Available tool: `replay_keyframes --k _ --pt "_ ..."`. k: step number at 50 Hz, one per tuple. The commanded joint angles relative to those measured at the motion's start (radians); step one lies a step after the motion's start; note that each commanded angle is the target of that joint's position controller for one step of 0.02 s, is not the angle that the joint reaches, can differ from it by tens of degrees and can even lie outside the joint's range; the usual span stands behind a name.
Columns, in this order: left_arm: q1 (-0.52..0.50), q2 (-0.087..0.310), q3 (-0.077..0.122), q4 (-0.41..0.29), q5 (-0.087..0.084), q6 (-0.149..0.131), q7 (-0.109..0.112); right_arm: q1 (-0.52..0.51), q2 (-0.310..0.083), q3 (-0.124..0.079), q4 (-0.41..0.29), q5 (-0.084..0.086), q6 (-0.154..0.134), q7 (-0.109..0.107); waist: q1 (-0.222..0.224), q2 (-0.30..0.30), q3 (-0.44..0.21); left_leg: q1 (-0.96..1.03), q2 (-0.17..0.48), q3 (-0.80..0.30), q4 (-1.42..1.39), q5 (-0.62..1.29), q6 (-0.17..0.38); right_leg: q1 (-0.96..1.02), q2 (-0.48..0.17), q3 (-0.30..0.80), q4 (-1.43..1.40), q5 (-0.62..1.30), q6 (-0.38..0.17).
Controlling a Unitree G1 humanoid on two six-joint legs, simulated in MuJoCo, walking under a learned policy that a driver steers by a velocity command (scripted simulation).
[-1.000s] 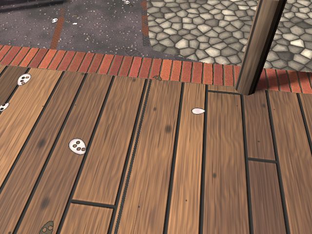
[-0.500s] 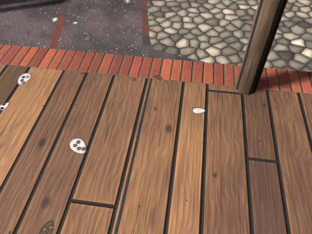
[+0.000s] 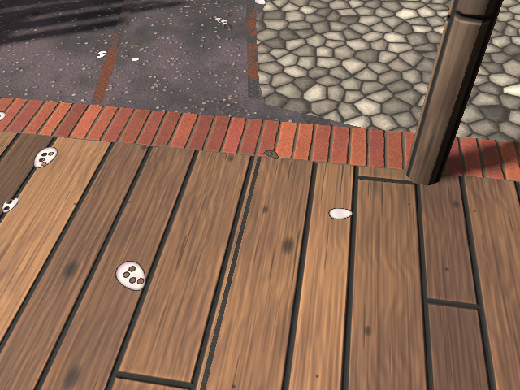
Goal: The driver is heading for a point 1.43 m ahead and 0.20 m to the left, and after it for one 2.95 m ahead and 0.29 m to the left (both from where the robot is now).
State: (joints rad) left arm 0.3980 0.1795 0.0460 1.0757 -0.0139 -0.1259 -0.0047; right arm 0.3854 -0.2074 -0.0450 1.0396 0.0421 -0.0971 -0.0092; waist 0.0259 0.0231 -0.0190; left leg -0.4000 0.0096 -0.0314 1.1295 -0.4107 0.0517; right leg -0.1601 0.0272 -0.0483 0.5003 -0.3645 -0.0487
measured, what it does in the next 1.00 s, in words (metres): walks ahead: left foot, then right foot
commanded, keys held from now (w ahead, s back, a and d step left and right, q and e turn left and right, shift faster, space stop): no key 1.00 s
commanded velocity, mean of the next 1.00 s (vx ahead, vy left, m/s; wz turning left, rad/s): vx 0.08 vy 0.00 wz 0.00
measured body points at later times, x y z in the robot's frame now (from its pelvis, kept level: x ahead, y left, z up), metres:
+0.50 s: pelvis +0.15 +0.03 +0.00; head +0.17 +0.03 +0.45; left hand +0.20 +0.28 -0.15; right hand +0.25 -0.21 -0.14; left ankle +0.24 +0.11 -0.73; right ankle +0.12 -0.11 -0.71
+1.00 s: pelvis +0.21 +0.00 +0.00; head +0.23 +0.00 +0.45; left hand +0.21 +0.23 -0.16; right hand +0.27 -0.24 -0.15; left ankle +0.24 +0.11 -0.73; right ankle +0.17 -0.11 -0.73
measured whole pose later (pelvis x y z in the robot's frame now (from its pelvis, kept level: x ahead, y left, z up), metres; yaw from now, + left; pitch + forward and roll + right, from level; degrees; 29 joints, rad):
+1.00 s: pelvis +0.21 +0.00 +0.00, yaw +0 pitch +0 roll +0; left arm 0.29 0.16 0.03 1.09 0.00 -0.03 0.04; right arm 0.18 -0.20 -0.04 1.06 0.01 -0.01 -0.03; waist 0.00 0.00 0.04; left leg -0.29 -0.01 0.03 0.51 -0.22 0.03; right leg -0.16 0.00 -0.02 0.51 -0.34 0.00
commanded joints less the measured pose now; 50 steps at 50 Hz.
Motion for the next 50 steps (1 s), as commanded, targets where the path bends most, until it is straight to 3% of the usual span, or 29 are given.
replay_keyframes --k 1,3,6,8,10,12,13,14,15,16,17,18,19,21,23,26,28,29,30,31,33,35,38,43,50 --pt "0.092 0.087 -0.005 -0.011 0.009 0.016 -0.001 -0.121 -0.088 -0.026 -0.106 -0.011 -0.038 0.01 0.002 -0.059 0.13 -0.482 0.077 -0.004 0.116 0.102 0.028 0.277 -0.295 0.3 -0.256 0.643 -0.141" --pt "0.105 0.064 -0.02 -0.008 0.019 0.042 0.011 -0.132 -0.051 -0.026 -0.112 -0.01 -0.019 0.019 -0.011 -0.099 0.115 -0.389 0.067 0.049 0.014 0.156 0.007 0.206 -0.236 0.176 -0.266 0.787 -0.102" --pt "0.056 0.115 -0.024 -0.032 0.027 0.054 0.037 -0.286 0.016 0.003 -0.174 -0.018 0.0 0.019 -0.011 -0.104 0.133 -0.185 0.012 0.115 -0.354 0.312 -0.027 0.02 -0.153 0.044 -0.28 0.84 -0.085" --pt "0.09 0.17 -0.012 -0.022 0.019 0.054 0.045 -0.328 -0.015 0.001 -0.195 -0.021 0.008 0.02 -0.003 -0.154 0.087 -0.06 -0.024 0.122 -0.472 0.384 -0.032 0.012 -0.174 0.059 -0.26 0.855 -0.093" --pt "0.056 0.177 -0.005 -0.025 0.003 0.045 0.047 -0.291 -0.071 -0.011 -0.189 -0.021 0.017 0.019 -0.042 -0.174 0.055 0.024 -0.028 0.081 -0.531 0.433 -0.006 0.04 -0.206 0.082 -0.213 0.885 -0.082" --pt "0.006 0.164 -0.003 -0.031 -0.005 0.044 0.044 -0.17 -0.123 -0.034 -0.142 -0.036 0.017 0.015 -0.115 -0.143 -0.004 0.147 -0.056 0.079 -0.619 0.489 0.039 0.1 -0.193 0.082 -0.071 0.953 -0.049" --pt "0.024 0.157 -0.004 -0.027 0.0 0.046 0.037 -0.112 -0.152 -0.046 -0.119 -0.044 0.015 0.012 -0.14 -0.1 -0.043 0.254 -0.041 0.071 -0.673 0.628 0.059 0.094 -0.147 0.065 0.054 0.891 -0.019" --pt "0.089 0.121 -0.015 -0.032 0.029 0.043 0.029 -0.038 -0.216 -0.058 -0.103 -0.061 0.016 0.008 -0.125 0.022 -0.154 0.503 0.124 -0.083 -0.584 1.048 0.119 -0.067 -0.082 0.045 0.272 0.542 0.018" --pt "0.249 0.004 -0.046 0.003 0.022 0.05 0.022 -0.01 -0.206 -0.043 -0.093 -0.081 0.021 0.011 -0.061 0.236 -0.333 0.682 0.393 -0.38 -0.614 1.257 0.324 -0.222 0.031 0.052 0.619 -0.235 0.068" --pt "0.23 0.052 -0.032 0.018 0.009 0.055 0.017 -0.039 -0.138 -0.023 -0.096 -0.063 0.021 0.023 -0.065 0.145 -0.351 0.571 0.369 -0.466 -0.701 1.05 0.333 -0.208 0.021 0.176 0.74 -0.319 0.082" --pt "0.13 0.087 -0.02 -0.017 -0.007 0.065 0.018 -0.167 -0.132 -0.018 -0.119 -0.041 0.019 0.026 -0.041 0.096 -0.195 0.422 0.334 -0.375 -0.751 0.811 0.289 -0.28 -0.019 0.153 0.761 -0.281 0.087" --pt "0.049 0.101 -0.014 -0.035 -0.004 0.077 0.028 -0.255 -0.108 -0.007 -0.138 -0.036 0.019 0.026 -0.029 0.025 -0.106 0.295 0.29 -0.307 -0.798 0.649 0.241 -0.291 -0.053 0.129 0.727 -0.226 0.092" --pt "0.019 0.106 -0.004 -0.038 0.003 0.093 0.041 -0.302 -0.088 0.002 -0.142 -0.043 0.02 0.024 -0.01 0.006 -0.054 0.176 0.253 -0.241 -0.834 0.548 0.208 -0.258 -0.079 0.125 0.657 -0.185 0.096" --pt "0.03 0.081 -0.003 -0.037 0.009 0.117 0.057 -0.329 -0.105 -0.002 -0.132 -0.063 0.029 0.018 0.022 0.063 -0.017 0.031 0.181 -0.152 -0.875 0.41 0.165 -0.144 -0.087 0.093 0.469 -0.15 0.094" --pt "0.022 0.065 -0.005 -0.035 0.01 0.127 0.07 -0.303 -0.112 -0.004 -0.124 -0.076 0.035 0.005 0.019 0.085 -0.04 0.024 0.173 -0.141 -0.884 0.344 0.177 -0.099 -0.076 0.075 0.326 -0.149 0.094" --pt "0.021 0.072 0.0 -0.021 0.016 0.143 0.064 -0.321 -0.129 -0.008 -0.127 -0.046 0.051 -0.009 0.037 0.08 -0.06 -0.029 0.166 -0.149 -0.914 -0.002 0.148 0.021 -0.062 0.044 0.123 0.082 0.071" --pt "0.01 0.078 0.003 -0.019 0.04 0.15 0.054 -0.293 -0.105 -0.003 -0.107 -0.035 0.061 -0.013 0.041 0.065 -0.003 -0.115 0.129 -0.126 -0.931 -0.209 0.07 0.074 -0.06 0.036 0.044 0.136 0.036" --pt "-0.005 0.092 0.001 -0.031 0.046 0.15 0.054 -0.272 -0.098 -0.001 -0.095 -0.037 0.063 -0.013 0.03 0.037 0.051 -0.126 0.104 -0.107 -0.909 -0.234 0.027 0.036 -0.099 0.078 -0.039 0.089 0.01" --pt "-0.026 0.15 0.015 -0.026 0.032 0.144 0.056 -0.241 -0.107 -0.009 -0.096 -0.033 0.069 -0.018 -0.015 -0.06 0.103 -0.044 0.043 -0.035 -0.875 -0.155 0.0 -0.12 -0.106 0.096 -0.081 -0.094 -0.014" --pt "-0.05 0.133 0.013 -0.023 0.024 0.13 0.055 -0.242 -0.101 -0.008 -0.092 -0.039 0.07 -0.024 -0.019 -0.107 0.12 0.065 0.023 -0.009 -0.811 -0.054 -0.012 -0.228 -0.103 0.111 -0.136 -0.182 -0.016" --pt "-0.099 0.11 0.01 -0.023 0.025 0.102 0.054 -0.214 -0.081 -0.006 -0.08 -0.046 0.068 -0.03 -0.049 -0.152 0.095 0.187 0.019 0.005 -0.74 0.095 0.002 -0.276 -0.11 0.12 -0.185 -0.152 0.01" --pt "-0.108 0.096 0.01 -0.025 0.02 0.083 0.051 -0.186 -0.081 -0.006 -0.061 -0.053 0.068 -0.029 -0.054 -0.121 0.073 0.206 0.018 0.014 -0.719 0.157 0.013 -0.246 -0.105 0.116 -0.171 -0.089 0.024" --pt "-0.065 0.091 0.01 -0.012 0.014 0.077 0.048 -0.194 -0.076 -0.004 -0.049 -0.044 0.066 -0.024 -0.034 -0.058 0.059 0.183 0.025 0.007 -0.714 0.215 0.025 -0.174 -0.091 0.095 -0.132 0.034 0.023" --pt "-0.027 0.09 0.007 -0.002 0.014 0.08 0.045 -0.19 -0.078 -0.004 -0.032 -0.038 0.066 -0.018 -0.022 -0.03 0.009 0.222 0.029 0.011 -0.672 0.397 0.027 -0.111 -0.083 0.079 -0.091 0.196 0.02" --pt "-0.02 0.077 0.004 0.002 0.013 0.092 0.044 -0.185 -0.083 -0.006 -0.008 -0.034 0.081 -0.024 -0.024 -0.024 0.016 0.244 0.031 0.007 -0.65 0.471 0.025 -0.088 -0.074 0.066 -0.08 0.278 0.022"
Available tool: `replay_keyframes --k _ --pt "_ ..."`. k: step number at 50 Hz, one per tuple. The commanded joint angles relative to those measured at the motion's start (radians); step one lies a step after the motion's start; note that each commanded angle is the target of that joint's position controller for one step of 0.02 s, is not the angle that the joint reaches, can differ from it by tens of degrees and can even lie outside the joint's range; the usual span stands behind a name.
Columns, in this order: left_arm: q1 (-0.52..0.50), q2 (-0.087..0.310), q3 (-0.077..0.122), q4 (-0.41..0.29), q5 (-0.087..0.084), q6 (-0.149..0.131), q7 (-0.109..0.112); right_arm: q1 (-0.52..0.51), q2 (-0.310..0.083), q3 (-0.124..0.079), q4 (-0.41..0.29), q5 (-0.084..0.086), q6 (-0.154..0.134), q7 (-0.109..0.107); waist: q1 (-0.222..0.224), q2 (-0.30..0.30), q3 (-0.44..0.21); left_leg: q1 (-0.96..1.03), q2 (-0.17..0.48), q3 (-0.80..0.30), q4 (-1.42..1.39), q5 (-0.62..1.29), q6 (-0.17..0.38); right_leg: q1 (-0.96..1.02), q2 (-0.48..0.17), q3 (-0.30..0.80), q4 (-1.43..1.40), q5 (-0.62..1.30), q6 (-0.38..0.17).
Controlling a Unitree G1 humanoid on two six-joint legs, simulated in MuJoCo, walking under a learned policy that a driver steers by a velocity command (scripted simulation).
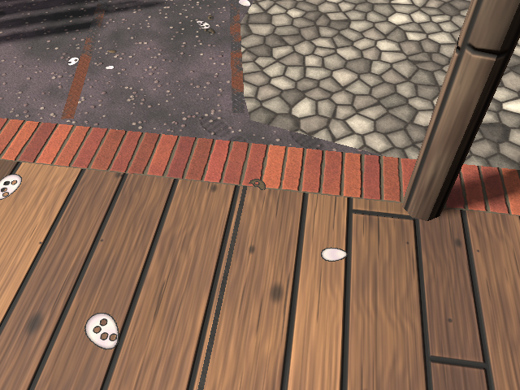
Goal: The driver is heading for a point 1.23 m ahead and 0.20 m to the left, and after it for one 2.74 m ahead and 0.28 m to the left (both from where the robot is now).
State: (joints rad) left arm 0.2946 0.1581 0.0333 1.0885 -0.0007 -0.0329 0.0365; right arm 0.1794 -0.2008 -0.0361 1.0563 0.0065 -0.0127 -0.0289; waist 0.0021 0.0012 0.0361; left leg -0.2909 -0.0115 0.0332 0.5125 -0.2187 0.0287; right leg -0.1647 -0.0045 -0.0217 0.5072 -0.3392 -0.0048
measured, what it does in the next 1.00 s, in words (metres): walks ahead: right foot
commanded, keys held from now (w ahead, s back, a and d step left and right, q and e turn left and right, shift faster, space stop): w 0.46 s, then no key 0.46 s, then w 0.08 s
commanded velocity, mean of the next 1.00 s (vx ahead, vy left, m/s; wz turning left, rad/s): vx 0.23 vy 0.00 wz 0.00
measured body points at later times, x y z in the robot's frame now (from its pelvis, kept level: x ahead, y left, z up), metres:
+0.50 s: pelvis +0.15 +0.05 +0.01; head +0.15 +0.06 +0.46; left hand +0.26 +0.31 -0.12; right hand +0.10 -0.19 -0.13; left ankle +0.08 +0.12 -0.74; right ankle +0.20 -0.12 -0.65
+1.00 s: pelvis +0.30 +0.01 +0.00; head +0.32 +0.01 +0.45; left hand +0.40 +0.26 -0.14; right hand +0.37 -0.25 -0.15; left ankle +0.31 +0.15 -0.71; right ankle +0.39 -0.07 -0.74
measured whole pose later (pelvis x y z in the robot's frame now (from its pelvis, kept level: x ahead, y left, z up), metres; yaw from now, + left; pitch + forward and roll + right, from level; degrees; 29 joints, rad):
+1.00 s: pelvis +0.30 +0.01 +0.00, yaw +1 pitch +1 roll -1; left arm 0.13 0.22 0.04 0.99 0.00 -0.04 0.01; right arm 0.19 -0.22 -0.04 1.02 0.00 0.00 -0.05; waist 0.00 0.01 0.02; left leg -0.39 0.06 -0.01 0.77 -0.42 -0.02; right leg -0.36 0.05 -0.07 0.42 -0.08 -0.08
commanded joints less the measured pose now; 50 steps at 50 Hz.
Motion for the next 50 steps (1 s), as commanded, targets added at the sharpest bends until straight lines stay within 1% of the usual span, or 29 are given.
replay_keyframes --k 1,4,6,7,8,10,12,13,14,15,16,17,19,21,23,28,32,35,36,37,38,39,40,41,42,44,46,49,50 --pt "0.106 0.091 0.016 0.002 -0.002 0.002 0.003 0.037 -0.081 -0.013 -0.011 0.002 -0.001 -0.004 0.002 -0.007 -0.06 0.143 0.038 -0.042 -0.028 0.18 0.049 -0.07 -0.035 0.031 -0.096 0.157 -0.028" --pt "0.117 0.133 0.033 -0.007 -0.021 0.001 0.008 0.017 -0.09 -0.022 -0.013 0.017 -0.006 -0.004 0.011 -0.066 0.057 -0.023 -0.013 -0.003 0.041 -0.324 0.059 -0.117 -0.082 0.124 -0.151 -0.302 -0.114" --pt "0.177 0.178 0.047 -0.004 -0.033 -0.025 0.007 -0.062 -0.062 -0.016 -0.052 0.026 -0.043 0.007 0.044 -0.143 0.14 -0.216 -0.018 0.029 0.175 -0.264 0.056 -0.037 -0.234 0.341 -0.266 -0.403 -0.202" --pt "0.169 0.204 0.056 -0.006 -0.033 -0.039 0.006 -0.089 -0.053 -0.013 -0.068 0.028 -0.062 0.015 0.041 -0.175 0.174 -0.292 0.004 0.023 0.227 -0.203 0.065 0.003 -0.315 0.438 -0.289 -0.339 -0.241" --pt "0.168 0.194 0.056 -0.009 -0.028 -0.052 0.004 -0.112 -0.06 -0.014 -0.08 0.026 -0.078 0.024 0.04 -0.166 0.178 -0.34 0.03 0.001 0.263 -0.208 0.074 0.038 -0.35 0.466 -0.278 -0.212 -0.254" --pt "0.148 0.179 0.054 -0.02 -0.026 -0.062 -0.007 -0.098 -0.067 -0.019 -0.083 0.031 -0.094 0.038 0.017 -0.145 0.142 -0.33 0.051 -0.002 0.233 -0.252 0.084 0.09 -0.34 0.399 -0.23 -0.009 -0.228" --pt "0.06 0.183 0.052 -0.05 -0.035 -0.051 -0.016 0.036 -0.072 -0.032 -0.028 0.039 -0.096 0.044 -0.064 -0.12 0.092 0.009 0.001 0.06 0.036 -0.105 0.086 -0.08 -0.237 0.235 -0.172 0.034 -0.154" --pt "0.025 0.188 0.052 -0.067 -0.028 -0.051 -0.019 0.156 -0.104 -0.054 0.02 0.031 -0.09 0.043 -0.113 -0.098 0.041 0.224 -0.027 0.051 0.034 -0.028 0.084 -0.195 -0.166 0.154 -0.07 0.178 -0.117" --pt "-0.022 0.155 0.042 -0.098 -0.026 -0.056 -0.019 0.311 -0.188 -0.083 0.051 0.025 -0.088 0.037 -0.174 0.088 0.0 0.378 0.137 -0.23 -0.117 -0.13 0.154 -0.346 -0.046 0.005 0.262 0.254 -0.045" --pt "-0.011 0.077 0.023 -0.131 -0.024 -0.074 -0.015 0.425 -0.261 -0.092 0.066 0.018 -0.093 0.046 -0.185 0.336 -0.08 0.526 0.372 -0.707 -0.32 -0.165 0.296 -0.55 0.067 -0.005 0.608 -0.127 -0.004" --pt "-0.038 0.113 0.033 -0.141 -0.041 -0.089 -0.02 0.34 -0.174 -0.057 0.052 0.003 -0.105 0.045 -0.128 0.202 -0.037 0.479 0.41 -0.753 -0.322 -0.173 0.295 -0.645 0.013 0.117 0.78 -0.183 -0.032" --pt "-0.043 0.128 0.035 -0.143 -0.053 -0.096 -0.027 0.251 -0.123 -0.04 0.023 0.004 -0.113 0.046 -0.088 0.125 0.017 0.423 0.38 -0.616 -0.303 -0.113 0.256 -0.68 -0.037 0.125 0.82 -0.095 -0.064" --pt "-0.044 0.138 0.048 -0.133 -0.037 -0.096 -0.025 0.164 -0.101 -0.023 -0.009 0.001 -0.114 0.057 -0.039 0.031 0.032 0.336 0.298 -0.389 -0.32 0.044 0.191 -0.634 -0.11 0.097 0.725 0.076 -0.085" --pt "-0.039 0.138 0.059 -0.13 -0.031 -0.081 -0.03 0.19 -0.079 -0.01 -0.001 -0.006 -0.102 0.053 -0.022 0.059 0.02 0.298 0.235 -0.251 -0.337 0.197 0.156 -0.562 -0.128 0.063 0.64 0.137 -0.075" --pt "-0.082 0.114 0.057 -0.146 -0.026 -0.065 -0.033 0.237 -0.101 -0.009 0.011 -0.007 -0.096 0.04 -0.022 0.055 0.031 0.291 0.224 -0.197 -0.355 0.294 0.162 -0.583 -0.128 0.034 0.573 0.174 -0.047" --pt "-0.295 0.075 0.03 -0.229 -0.018 -0.059 -0.038 0.228 -0.145 -0.008 -0.008 -0.019 -0.073 0.009 -0.046 0.073 0.066 0.154 0.156 -0.041 -0.335 0.624 0.117 -0.431 -0.048 -0.045 0.185 0.354 -0.007" --pt "-0.341 0.107 0.027 -0.249 -0.021 -0.052 -0.053 0.26 -0.144 -0.011 0.014 -0.004 -0.065 0.006 -0.04 0.103 0.038 0.227 0.191 -0.043 -0.262 0.674 0.113 -0.343 -0.017 -0.027 0.066 0.404 -0.04" --pt "-0.173 0.188 0.057 -0.197 -0.003 -0.065 -0.056 0.19 -0.154 -0.02 0.0 0.0 -0.056 0.003 0.067 0.109 -0.067 0.312 0.188 -0.052 -0.063 0.82 0.079 -0.155 0.029 -0.026 -0.025 0.411 -0.102" --pt "-0.096 0.235 0.071 -0.176 0.001 -0.069 -0.047 0.207 -0.149 -0.018 0.0 -0.005 -0.055 0.004 0.095 0.085 -0.126 0.286 0.131 -0.033 0.083 0.751 0.041 -0.012 0.002 -0.009 -0.074 0.585 -0.123" --pt "0.0 0.292 0.077 -0.159 0.026 -0.067 -0.04 0.255 -0.111 -0.005 -0.015 -0.031 -0.061 0.008 0.084 -0.042 -0.267 0.068 0.065 -0.019 0.337 0.355 0.005 0.297 -0.18 0.165 0.045 1.003 -0.192" --pt "0.017 0.285 0.064 -0.149 0.034 -0.056 -0.042 0.412 -0.004 0.026 0.018 -0.014 -0.064 0.017 0.019 -0.276 -0.435 -0.154 -0.062 -0.04 0.657 -0.449 -0.042 0.51 -0.432 0.478 0.0 1.154 -0.391" --pt "0.006 0.224 0.049 -0.155 0.012 -0.047 -0.048 0.378 -0.085 0.004 0.038 0.006 -0.062 0.023 0.047 -0.159 -0.444 -0.159 -0.034 -0.164 0.756 -0.484 -0.048 0.411 -0.388 0.52 -0.08 0.893 -0.376" --pt "-0.108 0.209 0.042 -0.176 -0.008 -0.044 -0.046 0.268 -0.116 -0.007 0.001 0.024 -0.055 0.021 0.027 -0.117 -0.274 -0.24 0.006 -0.119 0.768 -0.427 -0.053 0.258 -0.35 0.414 -0.136 0.676 -0.326" --pt "-0.189 0.171 0.026 -0.19 -0.007 -0.043 -0.042 0.2 -0.115 -0.011 -0.012 0.017 -0.041 0.01 0.007 -0.035 -0.188 -0.228 0.047 -0.094 0.724 -0.359 -0.06 0.108 -0.301 0.339 -0.191 0.528 -0.279" --pt "-0.241 0.149 0.015 -0.194 0.002 -0.043 -0.041 0.176 -0.11 -0.019 -0.016 0.005 -0.023 -0.003 -0.018 -0.017 -0.133 -0.17 0.076 -0.096 0.648 -0.313 -0.065 -0.034 -0.267 0.28 -0.23 0.438 -0.248" --pt "-0.282 0.16 0.016 -0.182 0.026 -0.035 -0.039 0.203 -0.072 -0.015 -0.015 -0.004 0.005 -0.018 -0.061 -0.083 -0.099 -0.022 0.083 -0.068 0.467 -0.278 -0.066 -0.215 -0.194 0.183 -0.275 0.316 -0.21" --pt "-0.259 0.169 0.017 -0.17 0.036 -0.032 -0.03 0.204 -0.057 -0.011 -0.013 -0.008 0.015 -0.031 -0.059 -0.115 -0.117 0.029 0.073 -0.051 0.329 -0.261 -0.068 -0.236 -0.183 0.164 -0.286 0.252 -0.224" --pt "-0.216 0.277 0.051 -0.163 -0.012 -0.017 -0.015 0.188 -0.113 -0.024 -0.022 -0.011 0.018 -0.023 -0.053 -0.163 -0.148 0.062 0.039 0.008 0.256 -0.16 -0.039 -0.236 -0.22 0.252 -0.381 -0.224 -0.219" --pt "-0.223 0.28 0.055 -0.167 -0.02 -0.013 -0.008 0.176 -0.126 -0.029 -0.024 -0.012 0.013 -0.018 -0.06 -0.163 -0.124 0.069 0.039 0.016 0.246 -0.152 -0.021 -0.266 -0.232 0.27 -0.405 -0.3 -0.207"
Velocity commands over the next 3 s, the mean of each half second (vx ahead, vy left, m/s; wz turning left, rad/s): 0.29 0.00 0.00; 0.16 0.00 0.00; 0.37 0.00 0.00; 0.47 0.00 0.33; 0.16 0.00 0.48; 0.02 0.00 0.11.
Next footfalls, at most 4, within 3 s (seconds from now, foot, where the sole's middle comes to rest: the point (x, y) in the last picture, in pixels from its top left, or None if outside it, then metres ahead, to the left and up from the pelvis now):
0.72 right None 0.43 -0.07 -0.77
1.10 left None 0.36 0.13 -0.77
1.54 right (327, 348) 0.60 -0.14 -0.77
2.08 left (218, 245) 0.93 0.16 -0.77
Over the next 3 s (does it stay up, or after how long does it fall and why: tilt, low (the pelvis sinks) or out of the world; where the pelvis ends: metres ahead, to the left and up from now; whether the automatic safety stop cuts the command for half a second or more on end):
stays up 0.91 0.04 0.01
